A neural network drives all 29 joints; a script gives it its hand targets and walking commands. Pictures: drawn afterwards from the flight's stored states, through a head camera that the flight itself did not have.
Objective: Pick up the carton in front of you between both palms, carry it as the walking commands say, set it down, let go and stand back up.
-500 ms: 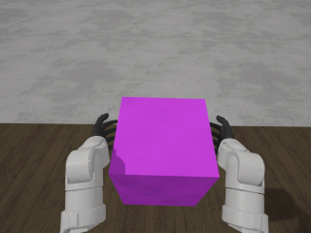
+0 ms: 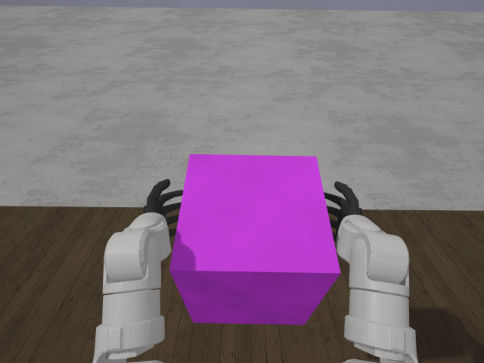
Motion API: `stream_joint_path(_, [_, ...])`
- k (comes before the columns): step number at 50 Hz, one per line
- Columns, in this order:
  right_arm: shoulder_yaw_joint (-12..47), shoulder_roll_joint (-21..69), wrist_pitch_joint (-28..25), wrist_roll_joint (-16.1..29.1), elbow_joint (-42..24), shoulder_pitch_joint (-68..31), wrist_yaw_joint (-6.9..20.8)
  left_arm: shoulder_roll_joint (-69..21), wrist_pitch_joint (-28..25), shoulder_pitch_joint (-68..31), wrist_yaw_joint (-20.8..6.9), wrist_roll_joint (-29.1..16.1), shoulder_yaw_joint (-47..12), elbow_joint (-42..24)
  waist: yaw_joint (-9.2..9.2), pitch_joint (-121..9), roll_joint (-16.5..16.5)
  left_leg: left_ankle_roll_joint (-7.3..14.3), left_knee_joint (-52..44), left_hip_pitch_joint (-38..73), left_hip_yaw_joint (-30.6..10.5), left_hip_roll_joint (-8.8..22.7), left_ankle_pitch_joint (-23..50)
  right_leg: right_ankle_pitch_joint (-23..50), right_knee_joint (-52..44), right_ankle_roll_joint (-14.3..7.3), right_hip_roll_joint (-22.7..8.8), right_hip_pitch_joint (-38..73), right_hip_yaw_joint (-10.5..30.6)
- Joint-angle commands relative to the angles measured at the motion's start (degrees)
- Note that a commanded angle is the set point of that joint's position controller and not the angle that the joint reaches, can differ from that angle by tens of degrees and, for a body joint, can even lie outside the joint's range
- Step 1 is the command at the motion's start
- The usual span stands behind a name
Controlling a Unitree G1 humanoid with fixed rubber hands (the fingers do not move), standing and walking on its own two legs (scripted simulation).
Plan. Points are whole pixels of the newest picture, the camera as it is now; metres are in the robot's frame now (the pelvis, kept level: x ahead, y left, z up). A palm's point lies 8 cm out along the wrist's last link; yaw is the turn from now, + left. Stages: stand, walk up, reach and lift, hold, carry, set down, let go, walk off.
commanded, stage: carry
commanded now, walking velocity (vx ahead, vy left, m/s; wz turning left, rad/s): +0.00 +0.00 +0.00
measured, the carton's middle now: (250, 245) +0.32 +0.00 +0.05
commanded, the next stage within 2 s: none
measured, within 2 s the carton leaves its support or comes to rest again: neither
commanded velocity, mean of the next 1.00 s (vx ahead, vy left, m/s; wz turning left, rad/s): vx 0.40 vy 0.00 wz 0.00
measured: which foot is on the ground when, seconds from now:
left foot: down 0.00-0.62, up 0.64-0.98, down 1.00-1.00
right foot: down 0.00-1.00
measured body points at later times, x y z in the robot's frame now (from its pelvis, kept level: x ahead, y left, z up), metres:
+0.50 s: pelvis +0.05 +0.00 +0.00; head +0.01 +0.00 +0.44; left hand +0.37 +0.15 +0.11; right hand +0.37 -0.16 +0.11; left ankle -0.01 +0.09 -0.73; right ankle +0.05 -0.09 -0.73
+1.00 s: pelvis +0.31 +0.02 -0.06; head +0.30 +0.03 +0.39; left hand +0.64 +0.18 +0.05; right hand +0.64 -0.13 +0.04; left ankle +0.40 +0.08 -0.79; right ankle +0.07 -0.09 -0.72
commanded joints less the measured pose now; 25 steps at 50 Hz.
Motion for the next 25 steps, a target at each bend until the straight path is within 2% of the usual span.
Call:
stream_joint_path(1, [33.2, 43.8, -0.7, 10.2, -1.9, -31.7, 0.8, -41.5, -0.6, -32.0, -1.0, -9.3, -33.4, -2.5, 0.48, -14.5, -1.6, 0.6, -5.7, 2.5, -8.2, 6.8, -2.5, -0.9, -6.4, -1.8, -8.6, 5.8, 10.5])
stream_joint_path(2, [32.8, 40.6, -0.5, 9.1, -0.3, -31.3, 0.7, -39.3, -0.2, -31.4, -0.9, -8.3, -32.7, 0.3, -0.04, -13.6, -2.5, 0.4, -5.4, 2.6, -9.4, 6.8, 1.2, 3.9, -5.4, -2.0, -8.2, 6.7, 10.9])
stream_joint_path(3, [32.8, 41.4, -0.7, 8.7, -2.6, -32.3, 0.7, -42.2, -0.3, -31.6, -1.1, -9.1, -33.9, -1.0, 0.41, -13.9, -1.3, 1.3, -4.3, 1.7, -9.5, 8.2, 6.7, 12.0, -3.7, -0.9, -7.8, 8.8, 8.8])
stream_joint_path(4, [33.2, 43.7, -1.1, 9.8, -4.9, -32.6, 0.9, -42.0, -0.6, -33.5, -1.3, -9.8, -33.9, -3.3, 0.25, -16.5, 0.2, 0.9, -4.1, 2.5, -9.1, 7.9, 9.4, 16.0, -2.9, -1.1, -8.2, 9.5, 8.9])
stream_joint_path(5, [32.7, 43.6, -1.0, 10.0, -3.8, -33.9, 1.0, -42.7, -0.6, -34.2, -1.4, -11.1, -34.6, -2.3, 0.69, -15.8, 1.8, 0.8, -4.9, 1.5, -9.2, 7.3, 5.8, 10.6, -4.2, -1.6, -7.7, 8.5, 9.2])
stream_joint_path(6, [33.8, 42.0, -0.7, 8.9, -2.1, -33.3, 0.8, -42.9, -0.7, -36.2, -1.2, -11.3, -34.7, -2.1, 2.14, -12.5, -1.1, 0.9, -5.0, 0.8, -8.9, 7.7, 6.8, 10.8, -5.0, -1.6, -7.5, 6.9, 9.5])
stream_joint_path(7, [33.1, 44.1, -0.7, 9.7, -0.7, -32.4, 0.7, -41.4, -0.7, -34.4, -0.8, -10.5, -34.1, -1.9, 1.02, -15.0, -0.7, 1.2, -5.3, 2.7, -9.4, 7.7, 5.3, 8.3, -4.2, -1.9, -7.9, 7.5, 9.0])
stream_joint_path(8, [33.6, 44.3, -1.2, 10.8, -4.9, -33.3, 0.9, -44.3, -0.9, -33.6, -1.0, -11.9, -34.9, -3.1, 0.68, -15.8, -1.8, 1.2, -4.2, 1.7, -9.5, 8.6, 7.7, 12.2, -5.0, -1.2, -7.6, 9.8, 9.4])
stream_joint_path(9, [32.6, 43.3, -0.8, 9.0, -1.2, -31.6, 1.1, -42.3, -1.1, -37.0, -0.9, -11.0, -35.6, -4.0, 0.82, -16.0, -0.9, 1.3, -3.6, 3.1, -9.3, 7.4, 8.4, 12.5, -4.1, -1.1, -7.7, 8.4, 9.4])
stream_joint_path(10, [33.8, 44.7, -1.3, 10.9, -3.8, -34.3, 1.1, -43.5, -1.0, -34.3, -0.9, -11.7, -35.3, -3.3, 1.10, -17.0, -1.6, 0.5, -3.6, 4.1, -8.8, 7.3, 6.3, 8.9, -4.9, -1.2, -7.6, 7.7, 10.2])
stream_joint_path(11, [32.9, 44.1, -1.2, 10.3, -2.4, -32.3, 1.0, -43.6, -1.1, -36.1, -1.1, -12.5, -35.8, -4.2, 0.78, -16.9, 0.1, 0.8, -3.4, 2.3, -9.2, 8.3, 9.3, 15.6, -3.4, -0.8, -7.0, 10.0, 8.3])
stream_joint_path(12, [34.1, 43.5, -1.2, 10.6, -3.6, -33.2, 0.8, -44.2, -1.4, -34.9, -1.1, -12.2, -35.0, -4.3, 1.84, -17.4, -0.9, 0.9, -4.1, 2.4, -8.3, 7.9, 2.4, 9.2, -5.1, -1.2, -7.4, 9.6, 9.6])
stream_joint_path(13, [33.5, 42.0, -1.0, 9.9, -3.1, -31.2, 0.7, -42.4, -0.7, -31.1, -1.2, -10.7, -34.1, -0.5, 0.40, -14.2, -1.3, 1.8, -6.3, -0.6, -9.1, 7.2, -10.7, -5.3, -6.3, -1.3, -6.5, 7.5, 10.0])
stream_joint_path(14, [35.6, 43.9, -1.5, 11.0, -6.6, -34.8, 1.0, -43.4, -1.2, -33.1, -1.5, -11.3, -33.6, -3.7, 1.50, -14.6, -4.0, 1.8, -5.1, -1.7, -8.1, 5.3, -16.2, -20.0, -8.5, -2.5, -7.6, 7.2, 11.1])
stream_joint_path(15, [33.6, 43.9, -1.1, 10.7, -3.8, -33.5, 1.0, -43.2, -1.2, -35.4, -1.2, -12.0, -35.5, -3.0, 0.99, -13.7, -2.7, 3.2, -6.4, -1.4, -8.6, 5.4, -21.0, -27.6, -8.0, -2.6, -6.7, 5.3, 11.9])
stream_joint_path(16, [33.7, 42.4, -1.1, 10.0, -3.7, -33.8, 0.7, -43.0, -1.1, -35.4, -0.7, -11.0, -35.2, -2.3, 0.77, -10.6, -2.8, 3.3, -5.6, -2.4, -8.4, 4.4, -20.1, -30.0, -8.1, -2.9, -5.5, 2.8, 11.7])
stream_joint_path(17, [32.4, 42.3, -1.1, 9.4, -2.2, -32.0, 0.5, -42.6, -1.0, -34.3, -0.8, -11.4, -34.7, -1.7, -0.58, -11.9, 0.6, 4.5, -6.7, 0.7, -10.8, 6.2, -22.5, -30.8, -7.2, -2.4, -5.6, -1.8, 11.6])
stream_joint_path(18, [32.2, 42.5, -0.9, 8.5, -0.6, -30.8, 0.5, -41.6, -1.3, -35.4, -0.9, -10.4, -35.0, -3.2, -1.68, -10.7, 1.5, 5.2, -8.5, 3.3, -14.0, 7.5, -18.7, -26.3, -3.1, -2.1, -3.5, -4.4, 9.0])
stream_joint_path(19, [33.0, 42.2, -1.3, 8.2, -2.9, -32.7, 0.5, -42.2, -1.3, -36.6, -1.2, -10.8, -36.8, -4.1, -1.83, -10.2, 5.8, 7.0, -12.3, 5.7, -18.3, 11.5, -20.8, -24.3, 1.6, -0.9, -1.4, -9.4, 6.1])
stream_joint_path(20, [32.2, 42.3, -1.5, 8.9, -1.8, -32.6, 0.5, -43.4, -1.3, -38.2, -1.2, -13.6, -37.2, -3.4, -1.52, -8.7, 9.9, 8.4, -13.0, 6.1, -21.7, 13.5, -12.3, -17.2, 5.8, -0.2, 1.3, -8.5, 1.9])
stream_joint_path(21, [32.7, 41.1, -1.5, 8.9, -2.6, -30.8, 0.5, -42.9, -1.2, -33.4, -1.1, -11.6, -35.8, -0.2, -2.51, -6.5, 8.9, 10.1, -14.3, 8.8, -25.2, 16.6, -7.1, -19.0, 8.9, 0.1, 1.7, -13.8, 2.5])
stream_joint_path(22, [34.3, 41.7, -1.6, 8.6, -2.5, -31.7, 0.6, -42.1, -1.7, -33.2, -1.1, -10.4, -34.4, -1.8, -2.88, -6.9, 8.4, 10.7, -12.2, 12.3, -25.5, 16.1, 0.3, -21.7, 7.4, -0.3, 2.0, -15.3, 2.5])
stream_joint_path(23, [34.9, 41.7, -1.8, 9.8, -2.5, -31.7, 0.5, -41.6, -2.2, -34.2, -0.6, -9.6, -33.8, -3.6, -3.07, -10.3, 7.4, 9.6, -10.7, 14.6, -23.0, 15.2, 3.3, -19.6, 6.5, -0.8, 2.6, -15.3, 2.6])
stream_joint_path(24, [33.9, 40.3, -1.9, 9.7, -1.3, -32.5, 0.5, -41.1, -1.7, -33.9, -0.2, -8.7, -32.7, -0.6, -3.30, -8.2, 8.2, 9.2, -8.5, 15.0, -20.7, 14.4, 9.9, -20.0, 6.3, -0.8, 3.2, -15.3, 1.7])
stream_joint_path(25, [35.2, 42.6, -2.5, 11.3, -4.6, -31.9, 0.7, -43.3, -2.5, -33.5, -0.5, -9.8, -33.4, -4.2, -3.54, -11.8, 9.4, 10.0, -6.1, 17.5, -21.4, 15.0, 14.3, -16.9, 5.5, -0.6, 3.6, -14.2, 1.5])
